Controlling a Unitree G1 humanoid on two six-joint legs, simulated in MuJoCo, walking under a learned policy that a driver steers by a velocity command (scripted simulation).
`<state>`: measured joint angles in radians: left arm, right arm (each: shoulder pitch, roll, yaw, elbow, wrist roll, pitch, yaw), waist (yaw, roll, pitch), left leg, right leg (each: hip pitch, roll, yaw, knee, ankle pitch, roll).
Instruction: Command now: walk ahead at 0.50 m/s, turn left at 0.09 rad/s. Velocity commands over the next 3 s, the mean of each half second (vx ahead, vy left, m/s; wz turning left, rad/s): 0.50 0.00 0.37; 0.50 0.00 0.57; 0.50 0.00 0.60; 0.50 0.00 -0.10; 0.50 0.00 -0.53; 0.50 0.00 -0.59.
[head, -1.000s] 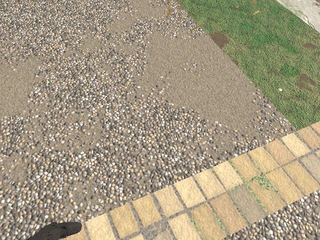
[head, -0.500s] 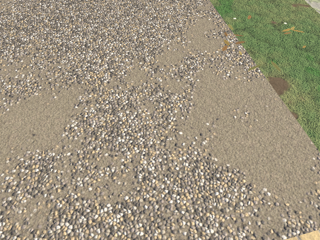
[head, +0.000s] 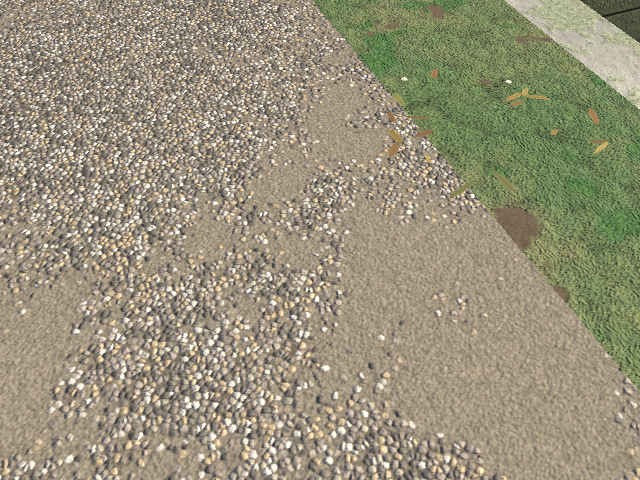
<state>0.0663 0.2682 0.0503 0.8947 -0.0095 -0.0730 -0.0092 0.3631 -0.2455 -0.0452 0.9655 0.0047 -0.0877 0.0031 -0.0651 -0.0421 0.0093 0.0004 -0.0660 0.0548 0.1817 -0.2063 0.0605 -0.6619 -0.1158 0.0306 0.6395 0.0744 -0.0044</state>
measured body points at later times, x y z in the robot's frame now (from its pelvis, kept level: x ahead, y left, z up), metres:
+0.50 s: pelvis +0.28 -0.04 +0.00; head +0.30 -0.03 +0.45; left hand +0.24 +0.24 -0.14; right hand +0.49 -0.27 -0.11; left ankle +0.40 +0.16 -0.68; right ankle +0.24 -0.15 -0.75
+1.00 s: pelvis +0.53 +0.10 +0.00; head +0.55 +0.13 +0.45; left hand +0.58 +0.42 -0.10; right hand +0.72 -0.13 -0.11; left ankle +0.47 +0.15 -0.75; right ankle +0.78 +0.00 -0.68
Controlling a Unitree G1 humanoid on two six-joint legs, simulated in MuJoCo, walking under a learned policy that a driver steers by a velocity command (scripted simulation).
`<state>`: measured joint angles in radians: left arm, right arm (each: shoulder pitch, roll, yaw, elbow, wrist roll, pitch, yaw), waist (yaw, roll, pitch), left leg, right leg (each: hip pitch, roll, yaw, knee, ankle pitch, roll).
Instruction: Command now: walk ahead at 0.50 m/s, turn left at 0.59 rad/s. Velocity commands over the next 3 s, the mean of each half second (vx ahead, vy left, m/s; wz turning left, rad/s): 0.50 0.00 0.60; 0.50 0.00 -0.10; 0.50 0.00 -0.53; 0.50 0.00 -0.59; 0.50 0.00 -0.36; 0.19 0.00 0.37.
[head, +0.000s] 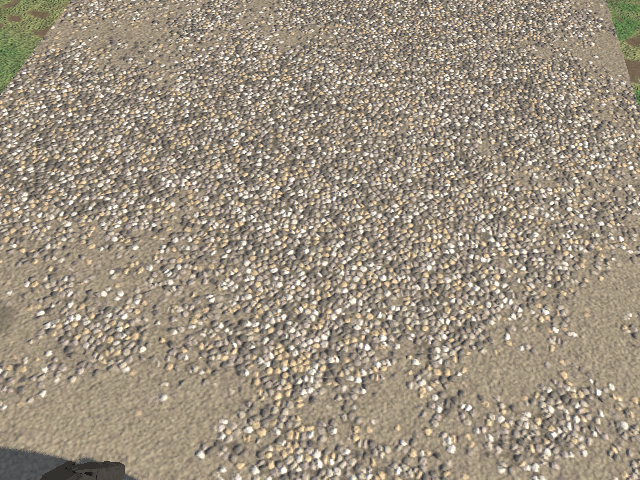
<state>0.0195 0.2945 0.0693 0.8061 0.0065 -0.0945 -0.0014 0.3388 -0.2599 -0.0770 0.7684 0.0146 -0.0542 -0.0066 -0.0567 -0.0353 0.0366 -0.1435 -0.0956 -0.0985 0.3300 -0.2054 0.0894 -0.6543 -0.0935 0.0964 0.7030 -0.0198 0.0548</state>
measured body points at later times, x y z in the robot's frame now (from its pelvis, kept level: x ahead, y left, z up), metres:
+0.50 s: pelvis +0.28 -0.04 +0.00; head +0.31 -0.03 +0.45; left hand +0.22 +0.25 -0.13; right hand +0.53 -0.24 -0.09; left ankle +0.35 +0.16 -0.68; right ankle +0.26 -0.16 -0.75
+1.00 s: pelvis +0.52 +0.10 +0.00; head +0.54 +0.10 +0.45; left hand +0.60 +0.40 -0.12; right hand +0.63 -0.17 -0.12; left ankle +0.46 +0.18 -0.75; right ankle +0.68 -0.04 -0.68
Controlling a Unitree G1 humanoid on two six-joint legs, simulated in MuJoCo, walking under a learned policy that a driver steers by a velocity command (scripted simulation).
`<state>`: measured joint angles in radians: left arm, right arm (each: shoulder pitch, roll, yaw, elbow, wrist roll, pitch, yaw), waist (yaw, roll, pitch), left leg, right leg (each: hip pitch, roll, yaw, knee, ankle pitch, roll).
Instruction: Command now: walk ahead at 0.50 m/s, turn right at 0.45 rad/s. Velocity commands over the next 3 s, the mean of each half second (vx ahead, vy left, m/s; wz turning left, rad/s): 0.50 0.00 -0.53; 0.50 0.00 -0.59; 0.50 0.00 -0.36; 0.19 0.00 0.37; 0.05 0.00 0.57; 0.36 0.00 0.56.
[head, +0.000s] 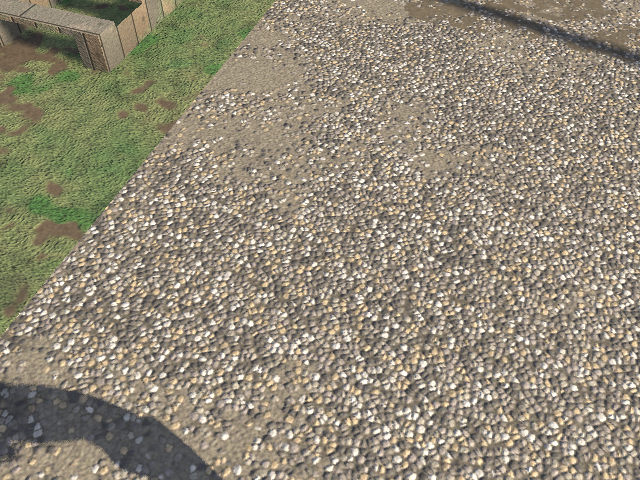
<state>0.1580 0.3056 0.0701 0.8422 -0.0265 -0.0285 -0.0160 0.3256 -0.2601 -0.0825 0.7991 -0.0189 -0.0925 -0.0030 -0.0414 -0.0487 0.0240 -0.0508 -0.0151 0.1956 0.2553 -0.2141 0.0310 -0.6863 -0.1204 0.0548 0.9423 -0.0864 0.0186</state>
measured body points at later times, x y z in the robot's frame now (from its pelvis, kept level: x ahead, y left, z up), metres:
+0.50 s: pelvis +0.28 -0.08 +0.00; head +0.31 -0.11 +0.45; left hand +0.42 +0.18 -0.11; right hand +0.40 -0.39 -0.09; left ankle +0.46 +0.07 -0.68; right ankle +0.24 -0.14 -0.75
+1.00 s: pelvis +0.55 -0.13 +0.00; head +0.58 -0.15 +0.45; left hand +0.86 -0.02 -0.09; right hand +0.43 -0.40 -0.12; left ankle +0.58 -0.02 -0.75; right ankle +0.56 -0.33 -0.67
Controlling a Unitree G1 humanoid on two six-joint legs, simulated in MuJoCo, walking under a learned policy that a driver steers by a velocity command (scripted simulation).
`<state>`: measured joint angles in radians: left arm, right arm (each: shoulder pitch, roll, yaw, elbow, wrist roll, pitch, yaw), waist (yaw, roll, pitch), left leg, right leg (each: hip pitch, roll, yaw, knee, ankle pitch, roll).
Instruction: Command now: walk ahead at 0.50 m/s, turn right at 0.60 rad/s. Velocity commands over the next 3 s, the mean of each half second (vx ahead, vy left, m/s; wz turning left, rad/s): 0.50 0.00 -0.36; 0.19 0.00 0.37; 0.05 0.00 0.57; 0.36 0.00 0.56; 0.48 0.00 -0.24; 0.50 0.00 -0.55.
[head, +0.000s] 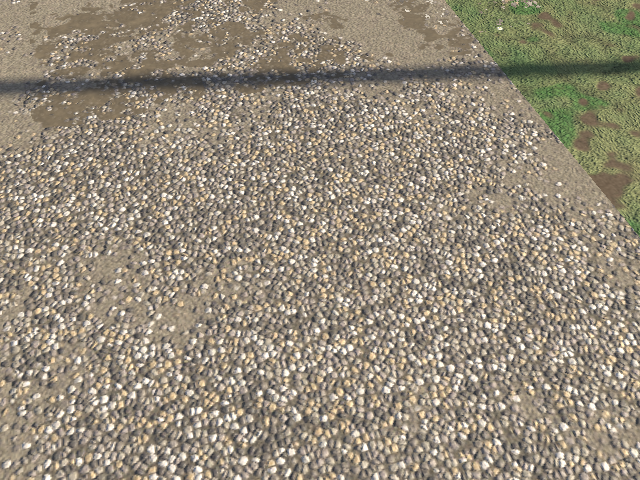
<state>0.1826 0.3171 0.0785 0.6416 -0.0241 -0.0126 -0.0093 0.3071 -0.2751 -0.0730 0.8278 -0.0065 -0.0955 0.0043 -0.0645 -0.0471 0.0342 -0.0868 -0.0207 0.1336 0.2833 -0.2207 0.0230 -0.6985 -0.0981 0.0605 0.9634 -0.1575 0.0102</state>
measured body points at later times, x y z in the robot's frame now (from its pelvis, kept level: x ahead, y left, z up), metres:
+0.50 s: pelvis +0.28 -0.08 +0.00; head +0.30 -0.09 +0.45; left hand +0.40 +0.18 -0.10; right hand +0.39 -0.37 -0.11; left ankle +0.44 +0.08 -0.67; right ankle +0.24 -0.15 -0.74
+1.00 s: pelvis +0.48 -0.06 -0.01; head +0.53 -0.05 +0.44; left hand +0.62 +0.22 -0.12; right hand +0.64 -0.34 -0.11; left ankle +0.56 +0.01 -0.74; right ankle +0.54 -0.24 -0.70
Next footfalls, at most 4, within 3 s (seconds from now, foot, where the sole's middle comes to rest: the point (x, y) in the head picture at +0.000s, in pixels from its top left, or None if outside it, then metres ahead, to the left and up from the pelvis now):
0.20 right None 0.28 -0.15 -0.78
0.70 left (307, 420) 0.60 0.01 -0.78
1.16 right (410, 409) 0.61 -0.21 -0.78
1.58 left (304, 470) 0.49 0.02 -0.78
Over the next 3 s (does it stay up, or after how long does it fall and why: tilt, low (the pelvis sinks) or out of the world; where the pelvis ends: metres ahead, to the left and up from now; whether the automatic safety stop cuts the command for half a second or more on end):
stays up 1.13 0.26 -0.03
